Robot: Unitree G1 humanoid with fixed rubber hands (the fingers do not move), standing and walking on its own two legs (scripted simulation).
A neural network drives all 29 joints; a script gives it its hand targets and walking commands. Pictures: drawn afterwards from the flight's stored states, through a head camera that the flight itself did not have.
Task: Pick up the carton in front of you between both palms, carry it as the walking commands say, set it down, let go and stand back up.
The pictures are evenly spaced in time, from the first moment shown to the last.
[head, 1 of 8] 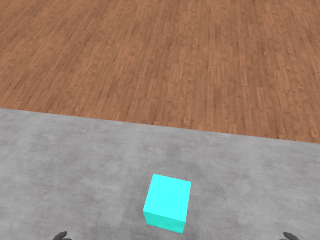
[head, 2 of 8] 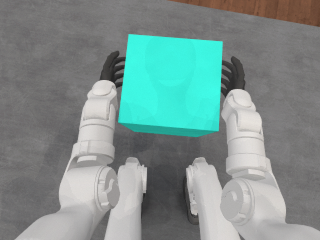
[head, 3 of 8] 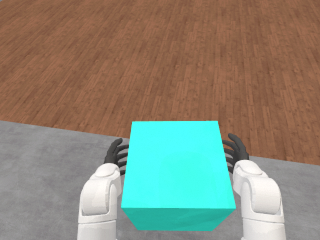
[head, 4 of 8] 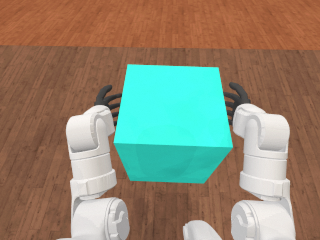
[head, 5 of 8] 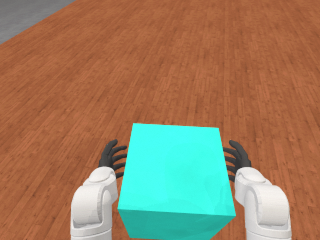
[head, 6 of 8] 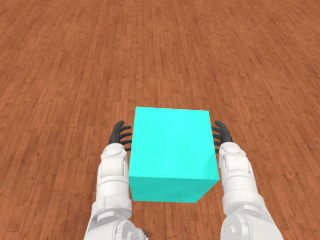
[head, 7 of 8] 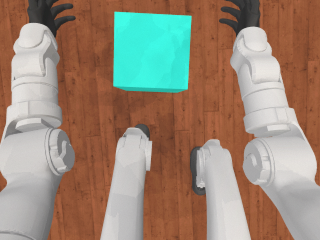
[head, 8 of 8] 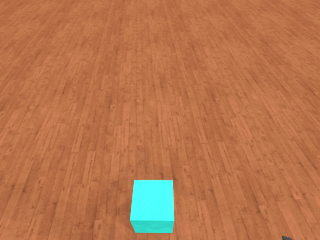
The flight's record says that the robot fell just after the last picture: no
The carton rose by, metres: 1.23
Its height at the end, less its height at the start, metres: +0.50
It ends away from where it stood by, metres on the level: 5.50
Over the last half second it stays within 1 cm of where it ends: yes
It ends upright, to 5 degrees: yes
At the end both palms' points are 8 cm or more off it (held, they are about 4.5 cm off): yes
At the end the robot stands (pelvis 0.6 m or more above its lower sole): yes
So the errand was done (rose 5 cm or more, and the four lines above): yes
